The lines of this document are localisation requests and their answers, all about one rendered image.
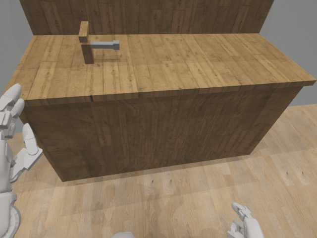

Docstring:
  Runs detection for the robot left forearm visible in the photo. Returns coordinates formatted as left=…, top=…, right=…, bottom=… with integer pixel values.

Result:
left=0, top=192, right=21, bottom=238

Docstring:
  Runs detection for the robot right hand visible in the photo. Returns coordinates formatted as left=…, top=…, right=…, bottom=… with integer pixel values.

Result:
left=227, top=202, right=264, bottom=238

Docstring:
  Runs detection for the counter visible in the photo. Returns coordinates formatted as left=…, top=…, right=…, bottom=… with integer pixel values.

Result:
left=2, top=0, right=317, bottom=182

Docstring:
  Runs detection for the robot left hand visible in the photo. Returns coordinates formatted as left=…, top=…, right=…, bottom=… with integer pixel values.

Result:
left=0, top=83, right=43, bottom=193

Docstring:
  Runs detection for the tap lever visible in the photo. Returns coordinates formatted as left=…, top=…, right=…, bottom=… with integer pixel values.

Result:
left=91, top=40, right=120, bottom=50

